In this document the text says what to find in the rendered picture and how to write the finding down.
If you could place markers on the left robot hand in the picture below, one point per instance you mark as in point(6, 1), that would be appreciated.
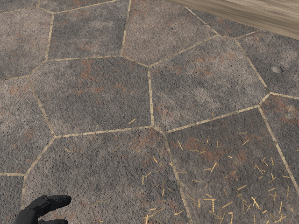
point(40, 207)

